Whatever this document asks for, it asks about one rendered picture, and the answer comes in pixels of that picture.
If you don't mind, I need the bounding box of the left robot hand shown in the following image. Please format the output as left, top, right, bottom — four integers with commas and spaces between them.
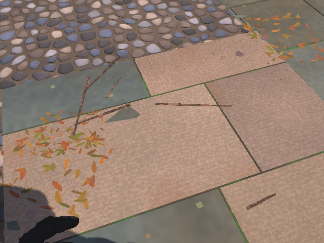
18, 216, 79, 243

